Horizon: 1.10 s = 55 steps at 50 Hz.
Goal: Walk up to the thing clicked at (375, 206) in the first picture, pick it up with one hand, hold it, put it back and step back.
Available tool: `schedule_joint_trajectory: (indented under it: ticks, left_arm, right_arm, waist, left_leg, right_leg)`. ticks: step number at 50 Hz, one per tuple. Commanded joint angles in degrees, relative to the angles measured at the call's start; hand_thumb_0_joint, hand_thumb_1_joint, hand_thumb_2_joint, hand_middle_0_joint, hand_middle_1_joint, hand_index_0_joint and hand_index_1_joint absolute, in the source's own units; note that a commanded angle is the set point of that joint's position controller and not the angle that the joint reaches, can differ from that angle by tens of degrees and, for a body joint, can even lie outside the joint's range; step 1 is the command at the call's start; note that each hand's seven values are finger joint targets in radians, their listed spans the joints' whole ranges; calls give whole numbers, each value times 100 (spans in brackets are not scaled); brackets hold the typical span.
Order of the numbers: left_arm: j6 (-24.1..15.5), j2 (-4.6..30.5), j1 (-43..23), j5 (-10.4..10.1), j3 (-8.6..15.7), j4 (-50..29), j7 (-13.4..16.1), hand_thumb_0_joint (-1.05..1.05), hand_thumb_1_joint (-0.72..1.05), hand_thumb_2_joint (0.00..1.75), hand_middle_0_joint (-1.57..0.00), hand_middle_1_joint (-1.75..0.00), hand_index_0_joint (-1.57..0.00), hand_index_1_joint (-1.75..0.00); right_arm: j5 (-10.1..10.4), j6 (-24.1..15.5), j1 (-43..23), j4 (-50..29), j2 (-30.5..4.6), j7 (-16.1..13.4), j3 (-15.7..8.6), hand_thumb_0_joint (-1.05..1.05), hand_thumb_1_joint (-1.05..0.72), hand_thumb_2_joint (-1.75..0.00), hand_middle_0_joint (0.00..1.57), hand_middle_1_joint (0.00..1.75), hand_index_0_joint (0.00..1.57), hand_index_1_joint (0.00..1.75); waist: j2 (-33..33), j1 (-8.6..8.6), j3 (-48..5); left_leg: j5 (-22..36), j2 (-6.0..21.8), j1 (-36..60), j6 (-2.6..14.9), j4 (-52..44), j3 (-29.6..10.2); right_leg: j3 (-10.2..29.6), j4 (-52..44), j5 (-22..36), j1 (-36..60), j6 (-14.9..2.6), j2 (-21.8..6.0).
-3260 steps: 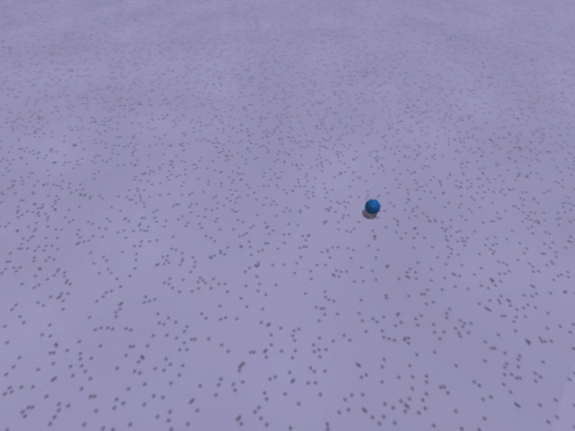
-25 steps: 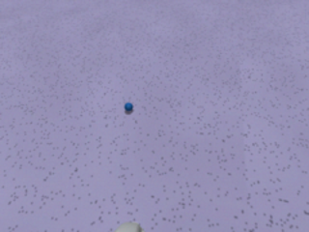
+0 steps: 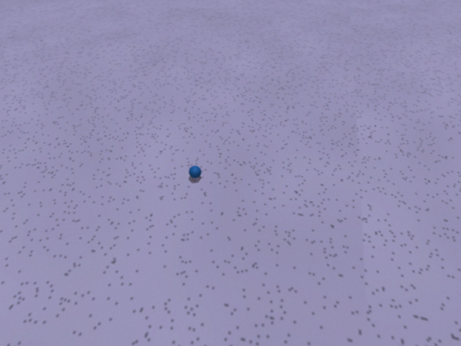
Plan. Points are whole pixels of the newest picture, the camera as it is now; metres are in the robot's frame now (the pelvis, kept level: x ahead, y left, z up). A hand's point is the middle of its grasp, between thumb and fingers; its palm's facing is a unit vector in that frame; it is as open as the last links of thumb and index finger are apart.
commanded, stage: step back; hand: left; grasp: from above
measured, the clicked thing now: (195, 171) +1.13 +0.24 -0.73
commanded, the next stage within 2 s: stand in 0.46 s
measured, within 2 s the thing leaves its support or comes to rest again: neither
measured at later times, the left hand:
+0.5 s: hand (87, 344) +0.16 +0.28 -0.14, palm faces -0.03 -0.93 -0.36, open 7.4 cm
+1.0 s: hand out of the picture +0.10 +0.27 -0.14, palm faces -0.04 -0.94 -0.34, open 7.4 cm
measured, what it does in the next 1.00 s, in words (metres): stands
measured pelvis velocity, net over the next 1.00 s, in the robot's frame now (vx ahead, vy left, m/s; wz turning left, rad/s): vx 0.03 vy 0.02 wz -0.02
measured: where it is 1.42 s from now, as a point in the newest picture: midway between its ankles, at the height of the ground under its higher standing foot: outside the picture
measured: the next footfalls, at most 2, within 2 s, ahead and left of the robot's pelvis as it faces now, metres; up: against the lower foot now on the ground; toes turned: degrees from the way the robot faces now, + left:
none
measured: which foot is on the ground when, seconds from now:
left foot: down 0.00-1.00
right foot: down 0.00-1.00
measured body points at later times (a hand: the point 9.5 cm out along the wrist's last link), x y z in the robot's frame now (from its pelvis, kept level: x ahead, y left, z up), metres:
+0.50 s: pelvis +0.04 +0.03 +0.01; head +0.06 +0.03 +0.46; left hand +0.16 +0.33 -0.11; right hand +0.14 -0.27 -0.12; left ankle +0.03 +0.14 -0.73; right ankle +0.03 -0.11 -0.73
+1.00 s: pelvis +0.03 +0.02 +0.02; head +0.03 +0.02 +0.47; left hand +0.10 +0.32 -0.11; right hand +0.10 -0.28 -0.11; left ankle +0.03 +0.14 -0.73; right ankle +0.03 -0.11 -0.73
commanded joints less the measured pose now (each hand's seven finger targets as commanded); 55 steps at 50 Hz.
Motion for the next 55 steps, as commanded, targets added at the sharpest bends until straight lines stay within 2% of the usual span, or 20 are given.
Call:
schedule_joint_trajectory:
  ticks: [1, 2, 3, 4, 5, 6, 7, 9, 11, 14, 18, 22, 23, 25, 28, 32, 34, 39, 48, 55]
  left_arm:
    - [-104, 1711, -583, -29, 351, -490, 97, 0, 90, 90, -20, -30, -20, -30]
    - [-61, 1637, -675, -50, 294, -503, 91, 0, 90, 90, -20, -30, -20, -30]
    - [-30, 1438, -655, -66, 203, -516, 83, 0, 90, 90, -20, -30, -20, -30]
    - [-15, 1205, -600, -111, 108, -528, 74, 0, 90, 90, -20, -30, -20, -30]
    - [14, 938, -557, -209, 35, -488, 65, 0, 90, 90, -20, -30, -20, -30]
    - [47, 1253, -539, -198, 131, -359, 98, 0, 90, 90, -20, -30, -20, -30]
    - [29, 1309, -420, -168, 139, -258, 97, 0, 90, 90, -20, -30, -20, -30]
    - [-44, 1249, -482, -151, 114, -127, 97, 0, 90, 90, -20, -30, -20, -30]
    - [-77, 1400, -441, -192, 141, -39, 116, 0, 90, 90, -20, -30, -20, -30]
    - [-59, 1428, -619, -207, 111, -2, 145, 0, 90, 90, -20, -30, -20, -30]
    - [-33, 1373, -862, -188, 76, 36, 175, 0, 90, 90, -20, -30, -20, -30]
    - [5, 1352, -966, -171, 53, 79, 189, 0, 90, 90, -20, -30, -20, -30]
    - [38, 1204, -963, -212, -48, 255, 170, 0, 90, 90, -20, -30, -20, -30]
    - [55, 1221, -1063, -208, -60, 267, 154, 0, 90, 90, -20, -30, -20, -30]
    - [47, 1210, -1066, -187, -71, 349, 160, 0, 90, 90, -20, -30, -20, -30]
    - [40, 1240, -1176, -188, -78, 426, 149, 0, 90, 90, -20, -30, -20, -30]
    - [32, 1240, -1217, -173, -82, 469, 145, 0, 90, 90, -20, -30, -20, -30]
    - [26, 1292, -1220, -162, -77, 541, 124, 0, 90, 90, -20, -30, -20, -30]
    - [6, 1298, -1105, -143, -89, 600, 116, 0, 90, 90, -20, -30, -20, -30]
    - [27, 1317, -992, -156, -100, 649, 101, 0, 90, 90, -20, -30, -20, -30]
  right_arm:
    - [-5, -165, 221, -188, -894, -37, -273, 0, -90, -90, 20, 30, 20, 30]
    - [1, -200, 226, -130, -806, -50, -265, 0, -90, -90, 20, 30, 20, 30]
    - [-32, -230, 261, -83, -883, -89, -300, 0, -90, -90, 20, 30, 20, 30]
    - [-66, -267, 232, -104, -1047, -127, -336, 0, -90, -90, 20, 30, 20, 30]
    - [-53, -311, -143, -206, -1292, -145, -317, 0, -90, -90, 20, 30, 20, 30]
    - [-3, -308, -484, -271, -1468, -121, -324, 0, -90, -90, 20, 30, 20, 30]
    - [-3, -293, -721, -292, -1386, -99, -287, 0, -90, -90, 20, 30, 20, 30]
    - [33, -284, -786, -215, -1132, -100, -178, 0, -90, -90, 20, 30, 20, 30]
    - [89, -278, -711, -138, -1055, -117, -132, 0, -90, -90, 20, 30, 20, 30]
    - [114, -266, -695, -9, -1032, -150, -131, 0, -90, -90, 20, 30, 20, 30]
    - [137, -242, -688, 120, -1032, -165, -153, 0, -90, -90, 20, 30, 20, 30]
    - [131, -204, -905, 155, -974, -167, -149, 0, -90, -90, 20, 30, 20, 30]
    - [205, -229, -917, 194, -974, -150, -63, 0, -90, -90, 20, 30, 20, 30]
    - [194, -239, -1001, 245, -1002, -137, -58, 0, -90, -90, 20, 30, 20, 30]
    - [184, -261, -1056, 317, -997, -132, -45, 0, -90, -90, 20, 30, 20, 30]
    - [190, -256, -1113, 374, -975, -115, -25, 0, -90, -90, 20, 30, 20, 30]
    - [184, -262, -1127, 399, -948, -117, -16, 0, -90, -90, 20, 30, 20, 30]
    - [179, -253, -1139, 485, -942, -93, -11, 0, -90, -90, 20, 30, 20, 30]
    - [166, -255, -1047, 548, -958, -85, 21, 0, -90, -90, 20, 30, 20, 30]
    - [153, -233, -910, 585, -978, -77, 47, 0, -90, -90, 20, 30, 20, 30]
  waist:
    - [-1056, -189, -180]
    - [-1014, -275, -234]
    - [-764, -338, -352]
    - [-229, -336, -466]
    - [501, -191, -440]
    - [403, -89, -238]
    - [277, 14, -142]
    - [255, 37, -263]
    - [355, -15, -508]
    - [98, -82, -725]
    - [-105, -156, -972]
    - [-148, -123, -827]
    - [-175, -172, -800]
    - [-185, -171, -704]
    - [-186, -144, -894]
    - [-141, -174, -784]
    - [-192, -193, -784]
    - [-194, -202, -570]
    - [-210, -208, -576]
    - [-186, -204, -423]
  left_leg:
    - [404, 114, 358, -10, -1007, 297]
    - [824, 10, 698, 7, -1750, 422]
    - [1304, 64, 1139, 24, -2163, 238]
    - [1265, 585, 1396, 143, -2473, -540]
    - [616, 1432, 1005, 502, -3046, -1759]
    - [194, 1747, 252, 855, -3039, -1794]
    - [270, 1623, -49, 858, -2886, -1489]
    - [1668, 1057, 174, 405, -2433, -711]
    - [2241, 796, 221, 192, -2172, -351]
    - [3091, 721, 790, 152, -2026, -155]
    - [3798, 757, 1130, 173, -1983, -51]
    - [3454, 752, 1076, 171, -2178, 1]
    - [3360, 805, 1196, 172, -2450, -262]
    - [3226, 798, 1179, 136, -2599, -229]
    - [3799, 821, 1525, 98, -2581, -188]
    - [3244, 785, 1423, 58, -2861, -154]
    - [3293, 810, 1486, 47, -2899, -153]
    - [2432, 758, 1365, 4, -3113, -156]
    - [2299, 779, 1385, 23, -3136, -180]
    - [1781, 736, 1088, 16, -3244, -227]
  right_leg:
    - [1541, -1401, -861, -388, -685, -1248]
    - [1266, -1086, -435, -458, -600, -1088]
    - [1068, -680, 67, -661, -413, -944]
    - [843, -161, 370, -906, -222, -690]
    - [427, 315, -274, -947, 37, -143]
    - [248, 464, -1040, -405, 53, -125]
    - [309, 336, -953, 14, 41, -182]
    - [528, -513, 345, 432, -37, -277]
    - [695, -524, 1263, 811, -64, -458]
    - [730, -491, 2013, 744, -99, -584]
    - [679, -508, 2358, 857, -92, -597]
    - [661, -608, 2179, 801, -39, -583]
    - [675, -845, 2090, 856, -5, -629]
    - [689, -1066, 1965, 916, 49, -636]
    - [618, -1128, 2323, 1078, 56, -693]
    - [626, -1396, 1902, 1127, 102, -705]
    - [640, -1429, 1967, 1164, 88, -734]
    - [686, -1675, 1301, 978, 81, -727]
    - [718, -1772, 1254, 907, 75, -762]
    - [716, -1826, 770, 847, 67, -730]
